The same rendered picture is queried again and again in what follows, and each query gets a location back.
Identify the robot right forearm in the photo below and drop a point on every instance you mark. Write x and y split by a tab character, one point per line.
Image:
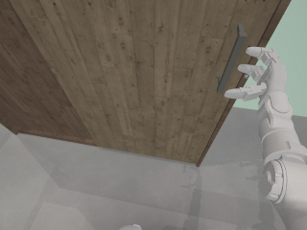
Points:
277	131

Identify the right robot hand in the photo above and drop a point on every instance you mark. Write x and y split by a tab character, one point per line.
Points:
274	78

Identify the handle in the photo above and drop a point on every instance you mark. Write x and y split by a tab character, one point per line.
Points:
235	52

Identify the robot right upper arm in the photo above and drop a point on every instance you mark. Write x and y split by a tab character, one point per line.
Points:
284	184

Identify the wardrobe door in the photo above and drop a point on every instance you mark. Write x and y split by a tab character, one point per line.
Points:
143	74
30	94

